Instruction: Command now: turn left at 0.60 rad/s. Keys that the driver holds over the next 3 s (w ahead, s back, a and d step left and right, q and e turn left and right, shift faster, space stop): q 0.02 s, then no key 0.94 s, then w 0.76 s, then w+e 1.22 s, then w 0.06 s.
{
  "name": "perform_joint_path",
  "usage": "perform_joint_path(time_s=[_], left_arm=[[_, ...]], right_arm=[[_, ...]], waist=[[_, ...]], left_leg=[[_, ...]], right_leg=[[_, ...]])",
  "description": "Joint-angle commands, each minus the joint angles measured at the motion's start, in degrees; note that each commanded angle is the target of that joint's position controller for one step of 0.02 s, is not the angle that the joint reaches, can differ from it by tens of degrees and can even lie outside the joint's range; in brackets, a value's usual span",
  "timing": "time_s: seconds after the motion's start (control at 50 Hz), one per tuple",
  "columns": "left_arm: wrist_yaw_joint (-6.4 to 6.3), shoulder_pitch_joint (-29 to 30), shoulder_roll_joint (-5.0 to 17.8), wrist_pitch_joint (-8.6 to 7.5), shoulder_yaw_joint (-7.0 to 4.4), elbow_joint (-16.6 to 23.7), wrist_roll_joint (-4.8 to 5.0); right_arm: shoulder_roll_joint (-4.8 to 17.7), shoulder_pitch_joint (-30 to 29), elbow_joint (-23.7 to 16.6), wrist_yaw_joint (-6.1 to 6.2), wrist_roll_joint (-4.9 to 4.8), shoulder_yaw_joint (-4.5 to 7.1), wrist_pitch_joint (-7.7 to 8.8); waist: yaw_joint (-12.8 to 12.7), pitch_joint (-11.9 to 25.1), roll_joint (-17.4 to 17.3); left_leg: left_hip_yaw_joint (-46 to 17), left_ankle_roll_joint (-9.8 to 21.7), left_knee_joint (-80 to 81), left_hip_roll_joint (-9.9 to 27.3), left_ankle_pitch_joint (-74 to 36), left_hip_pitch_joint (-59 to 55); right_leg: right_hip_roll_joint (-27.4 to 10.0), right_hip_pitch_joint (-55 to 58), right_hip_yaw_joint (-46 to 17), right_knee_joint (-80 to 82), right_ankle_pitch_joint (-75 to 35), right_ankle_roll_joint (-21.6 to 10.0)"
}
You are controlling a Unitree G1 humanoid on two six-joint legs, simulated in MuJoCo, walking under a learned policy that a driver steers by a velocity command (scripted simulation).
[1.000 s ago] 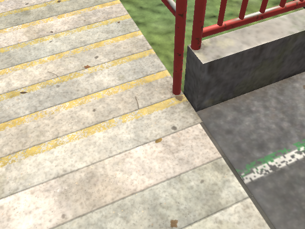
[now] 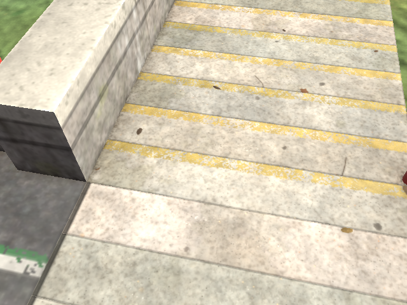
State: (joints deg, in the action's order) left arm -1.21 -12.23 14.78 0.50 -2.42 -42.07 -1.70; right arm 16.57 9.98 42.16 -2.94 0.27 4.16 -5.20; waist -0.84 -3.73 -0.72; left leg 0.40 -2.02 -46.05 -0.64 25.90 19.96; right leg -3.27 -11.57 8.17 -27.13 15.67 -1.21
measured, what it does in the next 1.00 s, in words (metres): steps on the spot: left foot, then right foot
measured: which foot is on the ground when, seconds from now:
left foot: up 0.00-0.06, down 0.08-1.00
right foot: down 0.00-0.08, up 0.10-0.48, down 0.50-1.00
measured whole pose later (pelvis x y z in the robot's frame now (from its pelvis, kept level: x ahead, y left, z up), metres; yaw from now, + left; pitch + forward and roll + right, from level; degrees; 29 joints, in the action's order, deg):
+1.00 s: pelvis +0.00 +0.01 +0.01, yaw +7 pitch -2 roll +0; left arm -1.7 -13.8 11.6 0.0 0.3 -60.7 -0.6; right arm 12.4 14.3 63.3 1.9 0.6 -0.4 -0.4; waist 0.3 -1.8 -0.2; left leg -2.4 1.7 -20.8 -2.9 11.7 7.1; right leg 1.6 -7.3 0.3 -21.7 12.6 -2.0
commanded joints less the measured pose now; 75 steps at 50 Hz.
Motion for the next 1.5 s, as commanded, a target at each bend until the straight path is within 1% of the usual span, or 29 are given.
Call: perform_joint_path(time_s=[0.02,0.06,0.08,0.1,0.12,0.16,0.18,0.2,0.24,0.36,0.44,0.48,0.5,0.52,0.56,0.96,1.02,1.06,1.1,1.14,1.2,1.26,1.28,1.3,1.32,1.34,1.36,1.44,1.5], left_arm=[[0.42,-1.7,11.6,-0.20,-3.40,2.0,0.23],[0.52,-1.7,11.2,0.22,-3.32,1.2,1.06],[0.74,-3.6,8.4,0.56,-2.65,1.5,0.79],[0.66,-1.6,3.3,1.01,-0.96,5.6,0.48],[-0.08,1.4,6.3,1.97,-1.42,4.8,0.30],[0.50,0.4,6.8,2.27,-1.73,2.7,1.59],[0.71,-0.4,7.8,2.21,-2.11,2.0,1.01],[0.96,-2.4,8.2,2.28,-2.23,0.6,0.40],[1.32,-3.8,7.3,2.59,-1.98,-0.5,0.60],[0.74,-1.0,4.9,3.20,-0.96,-1.4,0.75],[-0.27,-2.5,4.1,2.45,-0.51,-3.2,1.23],[-0.70,-4.8,3.6,1.27,0.04,-4.7,0.59],[-0.95,-5.5,5.6,0.37,0.00,-5.1,-0.09],[-0.65,-1.4,9.1,0.02,-0.61,-5.1,0.65],[0.38,0.0,5.1,-0.54,0.28,-5.6,1.09],[-0.69,-2.8,2.6,-1.02,1.82,-17.2,1.13],[-0.53,-4.7,4.9,-0.36,0.79,-18.1,0.91],[-0.26,-7.9,5.9,0.13,0.09,-18.7,0.81],[-0.28,-11.1,6.3,-0.16,-0.65,-20.0,0.66],[-0.02,-10.5,6.3,-1.17,-1.02,-19.6,0.15],[0.29,-7.4,6.2,-2.27,-1.40,-18.9,0.72],[0.51,-4.6,4.9,-2.49,-1.45,-17.6,0.97],[0.80,-2.9,2.2,-3.01,-0.64,-16.3,0.66],[1.35,-1.7,-1.8,-3.63,0.46,-13.7,0.82],[1.70,-0.1,3.3,-3.61,-0.74,-13.0,-0.75],[2.37,0.9,3.1,-3.86,-0.81,-13.0,-0.64],[2.92,-0.2,1.7,-4.28,-0.48,-13.8,-0.20],[3.63,0.3,1.2,-3.63,-0.72,-14.1,-0.55],[3.52,7.1,0.2,-2.97,-0.29,-11.2,-0.31]], right_arm=[[4.0,-1.3,-5.2,0.21,-0.40,0.62,1.18],[3.8,2.1,-4.2,1.03,0.75,0.40,2.30],[8.1,4.2,-4.1,1.71,1.84,1.20,3.33],[16.2,4.9,-5.0,1.93,0.80,2.78,3.83],[12.9,9.1,-3.7,2.29,0.09,2.52,4.02],[6.5,1.2,-3.9,2.87,0.40,0.05,3.77],[5.8,-1.4,-4.1,3.30,0.21,-0.34,3.79],[5.1,-1.9,-4.1,3.58,0.16,-0.66,3.91],[4.8,-0.8,-3.4,3.58,0.19,-1.08,4.31],[5.2,1.3,-0.3,3.66,1.00,-1.62,4.68],[5.0,0.3,1.4,3.88,0.99,-2.03,4.81],[3.6,-0.6,2.2,4.20,0.34,-2.70,5.10],[1.9,0.6,2.4,4.11,0.40,-3.30,5.54],[1.5,4.3,3.6,3.81,0.11,-3.05,5.41],[3.7,2.5,6.5,4.12,0.66,-2.63,4.99],[1.2,5.5,20.0,5.04,0.25,-3.80,5.17],[2.0,6.5,20.4,4.92,0.61,-3.32,4.77],[0.9,4.1,18.9,4.26,1.43,-3.32,4.75],[-1.5,2.0,17.1,3.54,2.24,-3.83,5.76],[0.0,1.1,15.9,2.91,1.86,-3.24,6.94],[-0.8,2.5,15.4,2.17,1.06,-2.96,8.30],[-1.5,14.4,19.7,2.77,0.78,-2.30,8.74],[1.6,20.3,20.8,3.37,1.45,-1.47,9.21],[7.6,27.0,21.6,3.55,1.25,-0.08,9.31],[6.4,24.9,22.2,3.69,1.30,-0.21,8.76],[4.0,19.0,20.0,3.39,1.28,-0.82,9.04],[2.8,15.7,18.7,3.16,1.08,-1.14,9.66],[-0.2,17.8,19.6,3.54,0.67,-2.33,11.26],[-0.7,21.2,20.8,3.70,0.62,-2.80,11.34]], waist=[[-1.0,6.2,12.3],[2.1,6.8,7.9],[2.4,8.5,-3.4],[1.9,6.9,-16.9],[5.9,9.3,-8.9],[1.2,3.9,-6.2],[0.2,3.1,-7.5],[-0.2,4.3,-8.0],[-0.3,6.2,-5.7],[1.8,3.2,-6.6],[0.9,3.5,-5.3],[-1.2,4.4,-2.1],[-0.4,6.0,1.2],[4.2,3.6,6.9],[1.3,2.3,4.8],[1.0,0.9,0.9],[0.5,0.6,3.1],[-1.1,-4.5,6.3],[-1.9,-6.6,9.4],[-1.2,-5.3,7.0],[1.2,-4.0,7.3],[6.0,-2.4,3.3],[8.4,-1.0,-5.3],[9.7,1.5,-17.3],[7.3,-2.9,-10.0],[4.3,-6.0,-4.2],[2.6,-5.9,-2.6],[1.1,-2.3,-3.0],[2.0,-2.8,-3.5]], left_leg=[[4.3,1.9,8.6,-1.7,-0.9,-1.0],[2.7,3.7,24.8,-2.3,-13.9,-11.1],[-11.1,5.5,30.7,7.3,-18.7,-20.2],[-29.5,14.2,28.9,23.2,-46.2,-21.1],[-25.1,19.0,26.6,23.0,-48.8,-19.8],[-15.9,15.9,28.3,15.4,-41.4,-14.4],[-13.5,14.0,28.6,12.7,-41.3,-14.5],[-11.3,13.6,28.3,11.0,-44.9,-14.7],[-10.1,13.4,28.2,10.7,-45.8,-15.3],[-12.4,13.9,29.2,11.1,-32.0,-12.9],[-14.6,13.6,27.3,11.1,-30.2,-10.3],[-14.4,9.9,25.7,9.5,-26.9,-5.9],[-13.0,7.6,24.2,7.3,-23.1,-3.5],[-8.8,6.5,26.8,1.8,-16.4,-5.2],[-8.8,6.0,27.7,2.2,-17.8,-12.1],[-8.5,5.0,28.8,4.0,-20.6,-11.7],[-5.8,6.7,23.9,0.2,0.1,-7.6],[-3.9,7.3,17.2,-1.7,7.1,2.0],[1.0,6.5,6.8,-0.7,-1.0,6.2],[-0.3,6.4,1.6,1.4,0.2,8.7],[1.7,6.6,9.2,1.1,-1.6,1.2],[4.3,6.7,22.2,-2.4,-8.9,-22.1],[-8.7,7.8,29.6,6.6,0.4,-28.9],[-33.5,12.7,40.3,20.5,18.6,-32.5],[-37.2,15.8,40.7,23.1,21.1,-25.9],[-32.3,15.2,40.1,20.7,16.9,-21.9],[-26.7,14.0,40.6,17.9,9.0,-20.1],[-12.5,12.0,39.1,12.4,-21.3,-22.6],[-7.9,12.4,38.0,11.2,-34.8,-22.6]], right_leg=[[-13.4,7.6,-8.0,1.7,-31.6,-8.9],[-11.4,1.6,-5.0,-5.3,-24.0,-4.6],[-7.5,-8.5,-1.0,-16.7,-9.0,-0.7],[2.6,-21.9,0.4,-24.6,20.5,2.5],[0.5,-19.7,-7.3,-31.8,21.0,2.5],[-0.5,-18.4,-9.3,-31.9,12.8,2.1],[-0.3,-18.0,-8.8,-30.9,9.4,2.2],[0.4,-16.1,-8.0,-31.4,7.2,2.6],[1.1,-13.8,-7.9,-30.3,5.6,3.1],[2.0,-8.9,-7.9,-15.5,6.9,2.4],[3.1,-1.8,-7.5,-4.6,4.8,1.0],[1.0,8.0,-10.1,8.1,-8.8,0.2],[-4.6,12.5,-16.1,9.7,-13.8,-0.6],[-7.1,7.1,-18.6,7.7,-17.7,-2.6],[-4.2,1.4,-15.8,8.2,-10.9,-1.8],[-2.1,3.2,-14.5,9.7,-9.3,-2.1],[-0.7,1.5,-16.1,10.2,15.9,-4.5],[-5.1,0.3,-24.1,14.6,30.6,-8.2],[-13.2,0.9,-33.9,20.6,32.6,-12.7],[-14.5,2.5,-34.3,21.7,25.6,-13.6],[-10.1,-0.9,-25.8,19.3,17.9,-11.0],[-3.8,-15.3,-17.4,8.6,17.1,-8.2],[0.5,-22.1,-11.9,-4.8,14.9,-6.2],[6.9,-31.6,-4.1,-22.3,15.8,-4.1],[3.8,-33.6,-8.1,-31.7,15.0,-5.0],[1.2,-34.2,-9.9,-34.6,9.0,-5.4],[-0.2,-32.5,-10.2,-34.5,4.0,-4.9],[-0.8,-30.0,-6.7,-32.7,-3.6,-2.1],[-0.1,-31.8,-4.2,-28.9,-5.8,-0.7]])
